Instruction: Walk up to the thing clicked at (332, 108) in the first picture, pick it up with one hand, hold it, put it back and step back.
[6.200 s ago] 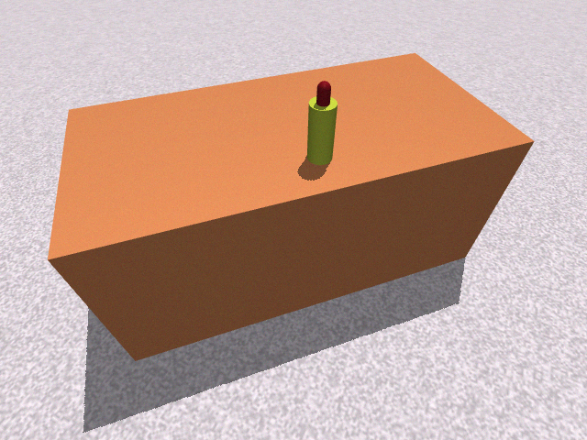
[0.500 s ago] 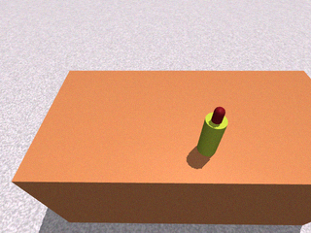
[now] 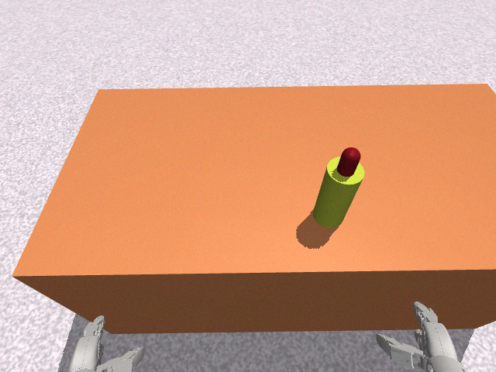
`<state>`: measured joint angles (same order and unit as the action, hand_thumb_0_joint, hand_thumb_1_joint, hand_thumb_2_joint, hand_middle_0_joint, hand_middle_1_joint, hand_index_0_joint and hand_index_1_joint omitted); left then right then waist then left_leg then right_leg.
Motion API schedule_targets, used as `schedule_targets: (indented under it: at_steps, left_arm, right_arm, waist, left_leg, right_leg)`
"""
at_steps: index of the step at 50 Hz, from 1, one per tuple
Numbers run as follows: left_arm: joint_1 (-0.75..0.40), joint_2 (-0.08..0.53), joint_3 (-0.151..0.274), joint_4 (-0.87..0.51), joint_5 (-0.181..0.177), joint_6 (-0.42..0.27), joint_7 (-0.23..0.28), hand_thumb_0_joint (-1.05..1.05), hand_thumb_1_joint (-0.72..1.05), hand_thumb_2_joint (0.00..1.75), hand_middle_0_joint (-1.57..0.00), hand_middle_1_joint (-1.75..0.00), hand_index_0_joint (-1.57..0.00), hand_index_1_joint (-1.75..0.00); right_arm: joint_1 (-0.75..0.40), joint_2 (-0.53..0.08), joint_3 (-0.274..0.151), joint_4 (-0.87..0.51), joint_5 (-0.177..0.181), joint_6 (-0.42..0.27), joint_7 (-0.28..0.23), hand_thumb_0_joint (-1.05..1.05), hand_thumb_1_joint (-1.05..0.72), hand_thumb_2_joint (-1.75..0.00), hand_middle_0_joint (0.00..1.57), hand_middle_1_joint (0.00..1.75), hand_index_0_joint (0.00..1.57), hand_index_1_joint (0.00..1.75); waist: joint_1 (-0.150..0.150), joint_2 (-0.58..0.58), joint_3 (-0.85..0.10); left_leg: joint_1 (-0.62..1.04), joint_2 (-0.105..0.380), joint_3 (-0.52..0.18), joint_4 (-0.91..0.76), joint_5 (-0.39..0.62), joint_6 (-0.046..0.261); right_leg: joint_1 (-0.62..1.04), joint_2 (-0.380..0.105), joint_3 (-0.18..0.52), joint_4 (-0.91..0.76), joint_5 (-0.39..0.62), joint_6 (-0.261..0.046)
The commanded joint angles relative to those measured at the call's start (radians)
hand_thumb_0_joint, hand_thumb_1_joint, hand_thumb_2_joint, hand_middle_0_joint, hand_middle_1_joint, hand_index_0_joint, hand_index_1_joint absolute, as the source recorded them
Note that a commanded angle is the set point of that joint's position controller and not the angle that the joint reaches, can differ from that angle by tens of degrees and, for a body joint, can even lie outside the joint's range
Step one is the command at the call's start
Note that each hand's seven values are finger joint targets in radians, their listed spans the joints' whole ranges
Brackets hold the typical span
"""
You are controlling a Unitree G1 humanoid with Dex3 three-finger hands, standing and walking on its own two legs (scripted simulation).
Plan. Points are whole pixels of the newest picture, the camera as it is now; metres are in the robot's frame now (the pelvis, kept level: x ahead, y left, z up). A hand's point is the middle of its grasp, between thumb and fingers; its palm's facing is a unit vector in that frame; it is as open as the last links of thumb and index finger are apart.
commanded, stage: rise first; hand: right
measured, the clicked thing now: (338, 187) +0.49 -0.19 -0.06
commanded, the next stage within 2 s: go down in 1.08 s
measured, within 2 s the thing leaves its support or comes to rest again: neither
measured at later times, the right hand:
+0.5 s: hand (418, 333) +0.19 -0.25 -0.06, palm faces +0.27 +0.90 -0.36, open 17.2 cm
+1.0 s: hand (430, 331) +0.18 -0.25 -0.01, palm faces +0.28 +0.89 -0.35, open 17.4 cm
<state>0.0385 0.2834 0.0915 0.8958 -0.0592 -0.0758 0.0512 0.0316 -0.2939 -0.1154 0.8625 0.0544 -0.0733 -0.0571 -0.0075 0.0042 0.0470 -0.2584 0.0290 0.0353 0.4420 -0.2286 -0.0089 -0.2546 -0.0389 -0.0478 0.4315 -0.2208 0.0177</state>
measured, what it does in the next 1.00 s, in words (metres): stands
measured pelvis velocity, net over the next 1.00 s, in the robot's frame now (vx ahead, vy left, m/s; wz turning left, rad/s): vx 0.01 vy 0.01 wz -0.03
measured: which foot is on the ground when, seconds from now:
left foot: down 0.00-1.00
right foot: down 0.00-1.00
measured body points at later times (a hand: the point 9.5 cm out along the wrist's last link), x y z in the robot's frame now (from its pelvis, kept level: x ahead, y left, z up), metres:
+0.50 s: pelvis +0.02 +0.01 +0.00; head +0.03 +0.02 +0.45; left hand +0.19 +0.26 -0.09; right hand +0.17 -0.30 -0.03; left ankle +0.00 +0.12 -0.74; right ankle +0.00 -0.13 -0.74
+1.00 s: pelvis +0.01 +0.01 +0.00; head +0.01 +0.02 +0.45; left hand +0.18 +0.26 -0.09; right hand +0.16 -0.29 +0.01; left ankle +0.00 +0.12 -0.74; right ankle +0.00 -0.13 -0.74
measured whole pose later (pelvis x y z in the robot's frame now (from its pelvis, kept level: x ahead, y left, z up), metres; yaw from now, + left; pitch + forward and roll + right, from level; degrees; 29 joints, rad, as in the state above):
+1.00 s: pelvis +0.01 +0.01 +0.00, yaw -1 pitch -2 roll +0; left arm 0.21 0.23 0.09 0.66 -0.02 -0.05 0.08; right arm 0.38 -0.28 -0.17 0.19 0.04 -0.09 -0.05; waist -0.03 -0.03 0.03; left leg -0.11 0.03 0.06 0.39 -0.24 0.00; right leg -0.11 -0.04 -0.02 0.37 -0.21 0.03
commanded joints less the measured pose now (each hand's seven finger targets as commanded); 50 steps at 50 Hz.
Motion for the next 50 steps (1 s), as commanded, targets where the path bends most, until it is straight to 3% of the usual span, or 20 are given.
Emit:
schedule_targets:
  at_steps: [1,4,5,7,9,12,16,17,18,19,22,25,26,28,30,33,34,37,47,50]
  left_arm:
    - [0.047,0.167,0.079,-0.173,0.017,-0.01,0.019,0.0,-0.04,0.13,-0.04,-0.06,-0.06,-0.04]
    - [0.022,0.097,0.044,-0.2,0.01,-0.004,0.022,0.0,-0.2,0.13,-0.05,-0.06,-0.05,-0.06]
    - [0.047,0.133,0.073,-0.21,0.012,-0.002,0.029,0.0,-0.23,0.12,-0.05,-0.05,-0.05,-0.05]
    - [0.096,0.138,0.069,-0.227,0.014,0.003,0.034,0.0,-0.32,0.1,-0.05,-0.06,-0.05,-0.05]
    - [0.03,0.117,0.046,-0.273,0.015,-0.004,0.034,0.0,-0.46,0.07,-0.06,-0.06,-0.06,-0.06]
    - [-0.006,0.149,0.067,-0.339,0.022,-0.018,0.049,0.0,-0.54,0.06,-0.06,-0.06,-0.06,-0.06]
    - [0.038,0.119,0.049,-0.392,0.028,-0.026,0.057,0.0,-0.54,0.06,-0.06,-0.07,-0.06,-0.06]
    - [0.047,0.076,0.018,-0.393,0.028,-0.025,0.054,0.0,-0.54,0.06,-0.06,-0.07,-0.06,-0.06]
    - [0.056,0.068,0.015,-0.401,0.028,-0.025,0.054,0.0,-0.54,0.06,-0.06,-0.07,-0.06,-0.06]
    - [0.071,0.111,0.044,-0.406,0.031,-0.024,0.06,0.0,-0.53,0.06,-0.06,-0.07,-0.06,-0.06]
    - [0.092,0.066,0.013,-0.379,0.031,-0.016,0.05,0.0,-0.53,0.06,-0.06,-0.07,-0.06,-0.06]
    - [0.131,0.102,0.045,-0.374,0.032,-0.01,0.048,0.0,-0.53,0.05,-0.06,-0.06,-0.06,-0.06]
    - [0.136,0.122,0.067,-0.401,0.032,-0.012,0.048,0.0,-0.53,0.05,-0.06,-0.06,-0.06,-0.06]
    - [0.123,0.081,0.028,-0.387,0.03,-0.01,0.041,0.0,-0.53,0.05,-0.06,-0.06,-0.06,-0.06]
    - [0.08,0.12,0.064,-0.43,0.03,-0.015,0.046,0.0,-0.53,0.06,-0.05,-0.06,-0.06,-0.06]
    - [0.077,0.097,0.05,-0.419,0.032,-0.015,0.043,0.0,-0.55,0.07,-0.06,-0.06,-0.06,-0.06]
    - [0.103,0.112,0.071,-0.397,0.033,-0.015,0.046,0.0,-0.55,0.07,-0.06,-0.06,-0.06,-0.06]
    - [0.075,0.071,0.032,-0.407,0.034,-0.018,0.039,0.0,-0.54,0.07,-0.06,-0.07,-0.06,-0.06]
    - [0.087,0.087,0.053,-0.375,0.038,-0.02,0.034,0.0,-0.54,0.07,-0.06,-0.07,-0.06,-0.06]
    - [0.085,0.101,0.064,-0.415,0.039,-0.026,0.034,0.0,-0.55,0.07,-0.06,-0.07,-0.06,-0.06]
  right_arm:
    - [0.068,-0.212,-0.081,-0.263,-0.004,-0.023,-0.023,0.0,0.08,-0.14,0.06,0.05,0.06,0.05]
    - [0.064,-0.113,-0.034,-0.283,0.008,-0.008,-0.017,0.0,0.2,-0.12,0.06,0.05,0.05,0.05]
    - [0.112,-0.155,-0.072,-0.3,0.004,-0.005,-0.021,0.0,0.24,-0.11,0.05,0.05,0.05,0.05]
    - [0.14,-0.189,-0.094,-0.323,0.0,-0.003,-0.022,0.0,0.34,-0.09,0.05,0.06,0.05,0.06]
    - [0.108,-0.167,-0.067,-0.388,-0.001,-0.008,-0.018,0.0,0.44,-0.07,0.05,0.06,0.05,0.06]
    - [0.044,-0.212,-0.103,-0.451,-0.009,-0.021,-0.032,0.0,0.49,-0.06,0.05,0.06,0.05,0.06]
    - [0.107,-0.216,-0.12,-0.542,-0.015,-0.036,-0.04,0.0,0.53,-0.06,0.04,0.06,0.05,0.06]
    - [0.114,-0.201,-0.115,-0.577,-0.014,-0.04,-0.039,0.0,0.53,-0.06,0.04,0.06,0.05,0.06]
    - [0.13,-0.193,-0.11,-0.594,-0.015,-0.041,-0.039,0.0,0.53,-0.06,0.04,0.06,0.05,0.06]
    - [0.151,-0.208,-0.129,-0.593,-0.016,-0.039,-0.042,0.0,0.55,-0.05,0.04,0.06,0.05,0.06]
    - [0.22,-0.177,-0.125,-0.593,-0.017,-0.035,-0.036,0.0,0.56,-0.05,0.04,0.06,0.05,0.06]
    - [0.233,-0.158,-0.112,-0.628,-0.012,-0.031,-0.027,0.0,0.57,-0.05,0.04,0.06,0.05,0.06]
    - [0.238,-0.177,-0.135,-0.647,-0.012,-0.031,-0.027,0.0,0.57,-0.05,0.04,0.06,0.05,0.06]
    - [0.236,-0.172,-0.131,-0.668,-0.01,-0.035,-0.021,0.0,0.56,-0.05,0.04,0.06,0.05,0.06]
    - [0.219,-0.177,-0.139,-0.682,-0.01,-0.038,-0.022,0.0,0.57,-0.05,0.04,0.06,0.05,0.06]
    - [0.218,-0.176,-0.139,-0.737,-0.012,-0.047,-0.022,0.0,0.55,-0.06,0.04,0.06,0.05,0.06]
    - [0.228,-0.179,-0.148,-0.725,-0.013,-0.047,-0.022,0.0,0.54,-0.06,0.04,0.06,0.05,0.06]
    - [0.237,-0.176,-0.147,-0.781,-0.016,-0.056,-0.021,0.0,0.56,-0.05,0.04,0.06,0.05,0.06]
    - [0.295,-0.171,-0.159,-0.85,-0.014,-0.079,-0.013,0.0,0.54,-0.06,0.05,0.06,0.05,0.06]
    - [0.299,-0.165,-0.155,-0.87,-0.015,-0.086,-0.009,0.0,0.54,-0.06,0.05,0.06,0.05,0.06]
  waist:
    - [0.004,-0.054,-0.296]
    - [0.008,-0.018,-0.186]
    - [0.002,-0.018,-0.184]
    - [0.004,-0.007,-0.151]
    - [-0.005,-0.013,-0.13]
    - [0.007,-0.002,-0.165]
    - [-0.008,-0.009,-0.205]
    - [-0.021,-0.018,-0.206]
    - [-0.015,-0.027,-0.199]
    - [-0.005,-0.023,-0.195]
    - [-0.025,-0.035,-0.156]
    - [0.002,-0.028,-0.13]
    - [0.001,-0.009,-0.138]
    - [-0.015,-0.021,-0.113]
    - [-0.006,0.013,-0.115]
    - [-0.016,-0.013,-0.119]
    - [-0.012,-0.009,-0.116]
    - [-0.026,-0.022,-0.144]
    - [-0.031,-0.027,-0.095]
    - [-0.015,0.008,-0.101]
  left_leg:
    - [0.146,-0.028,0.01,-0.043,0.32,0.01]
    - [0.095,-0.034,0.022,-0.064,0.232,0.008]
    - [0.087,-0.034,0.026,-0.069,0.214,0.008]
    - [0.076,-0.029,0.029,-0.087,0.189,0.006]
    - [0.074,-0.024,0.027,-0.088,0.161,0.006]
    - [0.09,-0.018,0.019,-0.088,0.175,0.006]
    - [0.137,-0.011,0.017,-0.071,0.241,0.004]
    - [0.148,-0.012,0.019,-0.068,0.251,0.005]
    - [0.151,-0.011,0.019,-0.071,0.254,0.005]
    - [0.15,-0.012,0.019,-0.073,0.254,0.004]
    - [0.145,-0.014,0.026,-0.079,0.258,0.005]
    - [0.128,-0.017,0.032,-0.085,0.255,0.003]
    - [0.136,-0.017,0.036,-0.088,0.26,0.001]
    - [0.135,-0.012,0.034,-0.092,0.262,-0.001]
    - [0.138,-0.012,0.032,-0.093,0.264,-0.002]
    - [0.142,-0.01,0.032,-0.089,0.274,-0.001]
    - [0.141,-0.009,0.033,-0.088,0.271,-0.001]
    - [0.166,-0.011,0.036,-0.087,0.273,0.004]
    - [0.158,-0.012,0.039,-0.109,0.208,0.006]
    - [0.158,-0.013,0.042,-0.118,0.197,0.002]
  right_leg:
    - [0.125,0.032,-0.007,-0.033,0.31,-0.023]
    - [0.065,0.026,-0.008,-0.053,0.218,-0.027]
    - [0.069,0.027,-0.009,-0.059,0.204,-0.027]
    - [0.067,0.031,-0.01,-0.065,0.178,-0.03]
    - [0.064,0.033,-0.006,-0.073,0.152,-0.03]
    - [0.098,0.033,-0.003,-0.068,0.166,-0.032]
    - [0.134,0.039,-0.002,-0.057,0.229,-0.032]
    - [0.138,0.039,-0.002,-0.059,0.244,-0.031]
    - [0.142,0.041,-0.005,-0.061,0.245,-0.031]
    - [0.149,0.039,-0.006,-0.064,0.245,-0.03]
    - [0.134,0.038,-0.006,-0.07,0.26,-0.029]
    - [0.143,0.036,-0.008,-0.076,0.251,-0.028]
    - [0.151,0.035,-0.006,-0.075,0.255,-0.03]
    - [0.141,0.04,-0.007,-0.075,0.254,-0.03]
    - [0.151,0.035,-0.005,-0.075,0.257,-0.032]
    - [0.163,0.038,-0.002,-0.077,0.268,-0.03]
    - [0.165,0.036,-0.003,-0.078,0.264,-0.032]
    - [0.176,0.035,-0.001,-0.078,0.276,-0.028]
    - [0.151,0.039,-0.005,-0.096,0.216,-0.028]
    - [0.163,0.037,-0.002,-0.099,0.205,-0.033]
